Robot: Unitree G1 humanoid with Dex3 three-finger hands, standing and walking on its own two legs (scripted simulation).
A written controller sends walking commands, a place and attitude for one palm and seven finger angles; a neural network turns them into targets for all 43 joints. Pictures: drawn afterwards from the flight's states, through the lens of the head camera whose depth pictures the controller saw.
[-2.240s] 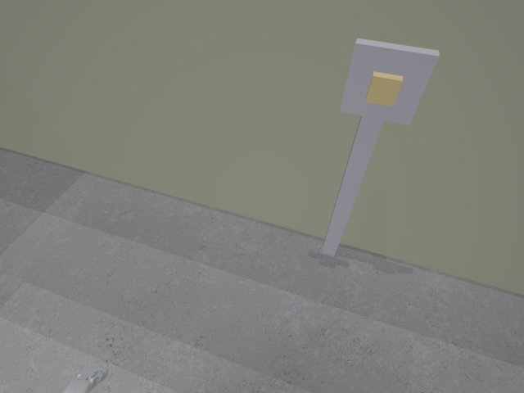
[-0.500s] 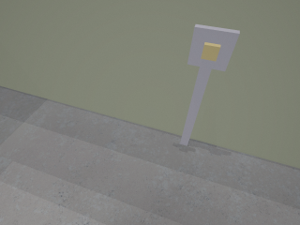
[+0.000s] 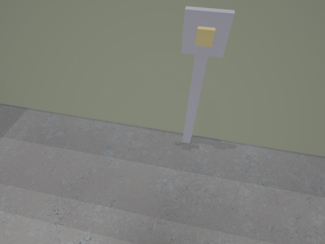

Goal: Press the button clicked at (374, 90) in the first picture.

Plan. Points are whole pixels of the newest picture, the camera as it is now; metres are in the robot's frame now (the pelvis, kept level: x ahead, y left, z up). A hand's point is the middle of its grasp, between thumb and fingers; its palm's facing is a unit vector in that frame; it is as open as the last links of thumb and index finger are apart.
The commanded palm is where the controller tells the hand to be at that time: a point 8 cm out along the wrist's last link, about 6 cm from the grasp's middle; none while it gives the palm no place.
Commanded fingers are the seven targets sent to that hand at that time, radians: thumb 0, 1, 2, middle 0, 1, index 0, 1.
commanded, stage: turn to face it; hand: left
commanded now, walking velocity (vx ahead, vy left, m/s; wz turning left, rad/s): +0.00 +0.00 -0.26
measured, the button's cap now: (205, 36) +0.84 -0.13 +0.08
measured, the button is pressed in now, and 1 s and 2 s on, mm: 0 0 0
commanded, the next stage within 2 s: take the last steps up to it in 0.16 s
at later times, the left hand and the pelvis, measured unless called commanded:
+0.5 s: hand out of the picture +0.05 +0.17 -0.16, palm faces -0.10 -0.97 -0.21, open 7.4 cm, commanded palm none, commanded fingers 0.00 0.90 0.90 -0.20 -0.30 -0.20 -0.30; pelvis +0.01 -0.01 +0.00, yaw -10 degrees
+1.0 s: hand (122, 209) +0.24 +0.14 -0.17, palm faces -0.27 -0.95 -0.13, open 7.4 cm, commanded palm none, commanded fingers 0.00 0.90 0.90 -0.20 -0.30 -0.20 -0.30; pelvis +0.15 -0.03 +0.02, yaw -17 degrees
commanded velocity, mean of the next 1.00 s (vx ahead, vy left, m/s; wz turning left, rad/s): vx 0.23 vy -0.11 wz -0.17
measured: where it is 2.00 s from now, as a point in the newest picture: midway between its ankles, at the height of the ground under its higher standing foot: (204, 229)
